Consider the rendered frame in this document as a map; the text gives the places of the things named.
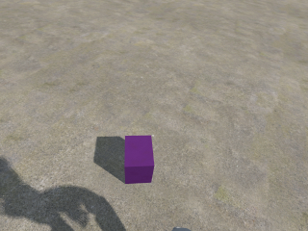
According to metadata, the carton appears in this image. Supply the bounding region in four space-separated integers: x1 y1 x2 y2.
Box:
124 135 155 184

